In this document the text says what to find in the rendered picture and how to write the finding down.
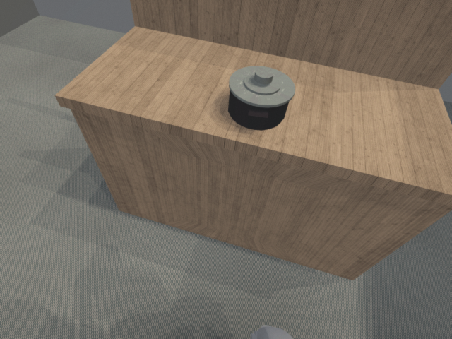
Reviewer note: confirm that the pot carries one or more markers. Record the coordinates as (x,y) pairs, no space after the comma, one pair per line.
(256,118)

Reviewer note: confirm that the knob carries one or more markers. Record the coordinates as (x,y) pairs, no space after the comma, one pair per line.
(263,76)

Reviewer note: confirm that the table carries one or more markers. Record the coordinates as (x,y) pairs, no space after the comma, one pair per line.
(361,163)

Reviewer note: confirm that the lid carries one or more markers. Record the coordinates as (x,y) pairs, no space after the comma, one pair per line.
(277,93)

